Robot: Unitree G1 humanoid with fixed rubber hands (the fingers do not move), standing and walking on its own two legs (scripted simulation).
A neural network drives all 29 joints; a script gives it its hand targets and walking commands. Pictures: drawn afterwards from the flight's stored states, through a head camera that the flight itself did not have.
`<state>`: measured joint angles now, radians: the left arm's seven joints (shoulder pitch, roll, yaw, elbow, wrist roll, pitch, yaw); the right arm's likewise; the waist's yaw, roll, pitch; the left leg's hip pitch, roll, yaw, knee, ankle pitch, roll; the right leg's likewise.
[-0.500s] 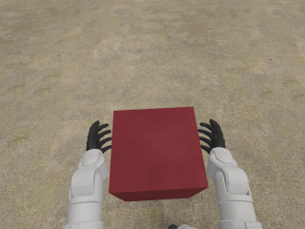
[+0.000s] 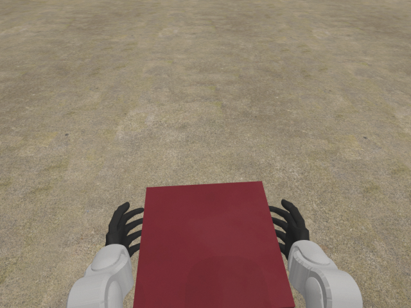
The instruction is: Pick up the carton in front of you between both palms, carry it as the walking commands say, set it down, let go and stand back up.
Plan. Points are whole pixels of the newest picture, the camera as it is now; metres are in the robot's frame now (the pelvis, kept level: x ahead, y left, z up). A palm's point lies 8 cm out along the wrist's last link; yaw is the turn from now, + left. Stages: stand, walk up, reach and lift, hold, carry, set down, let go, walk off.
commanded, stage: carry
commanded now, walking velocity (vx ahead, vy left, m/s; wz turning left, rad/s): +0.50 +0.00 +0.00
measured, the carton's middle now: (208, 264) +0.22 +0.00 +0.00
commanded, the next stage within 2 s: none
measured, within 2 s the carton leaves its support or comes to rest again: neither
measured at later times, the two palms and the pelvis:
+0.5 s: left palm (158, 137) +0.51 +0.12 +0.08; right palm (271, 133) +0.53 -0.18 +0.07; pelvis +0.30 -0.05 +0.00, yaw +3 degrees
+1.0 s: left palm (151, 80) +0.85 +0.17 +0.07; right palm (236, 78) +0.84 -0.13 +0.08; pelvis +0.62 +0.02 +0.00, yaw +0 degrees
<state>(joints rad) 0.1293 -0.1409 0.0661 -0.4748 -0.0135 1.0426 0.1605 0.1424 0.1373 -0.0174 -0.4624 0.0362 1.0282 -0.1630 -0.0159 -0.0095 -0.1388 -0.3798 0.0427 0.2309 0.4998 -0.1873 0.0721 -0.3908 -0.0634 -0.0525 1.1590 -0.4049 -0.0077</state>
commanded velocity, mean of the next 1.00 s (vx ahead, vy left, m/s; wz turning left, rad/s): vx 0.50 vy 0.00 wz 0.00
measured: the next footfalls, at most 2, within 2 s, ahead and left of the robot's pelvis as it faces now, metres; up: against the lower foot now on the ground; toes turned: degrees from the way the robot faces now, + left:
right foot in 0.36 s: +0.41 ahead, -0.14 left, +0.00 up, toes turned -11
left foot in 0.88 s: +0.72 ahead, +0.11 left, +0.00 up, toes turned +14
